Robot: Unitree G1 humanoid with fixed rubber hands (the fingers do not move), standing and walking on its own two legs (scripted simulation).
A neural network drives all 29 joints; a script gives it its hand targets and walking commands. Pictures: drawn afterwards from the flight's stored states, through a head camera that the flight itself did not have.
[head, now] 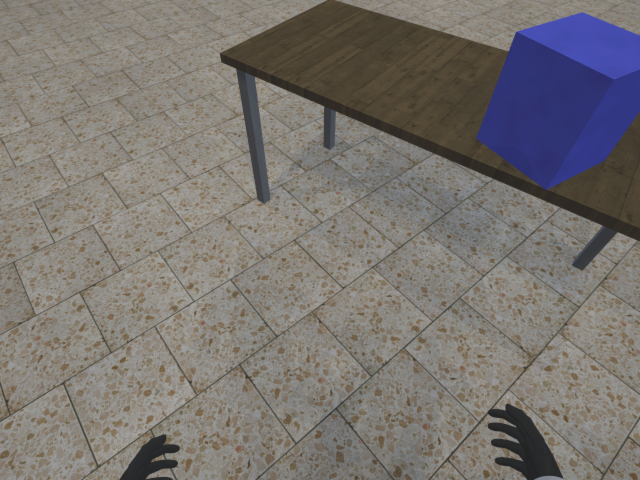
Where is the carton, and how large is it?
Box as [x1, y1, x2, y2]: [476, 12, 639, 189]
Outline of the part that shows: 582,12 520,30 515,33 476,137 545,189 604,160 639,111 639,35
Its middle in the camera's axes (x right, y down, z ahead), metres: +0.52 -0.29 +0.83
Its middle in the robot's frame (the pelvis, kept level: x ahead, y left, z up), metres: +0.83 -0.49 +0.03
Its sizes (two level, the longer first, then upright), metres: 0.210 0.200 0.250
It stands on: a table, 0.65 m high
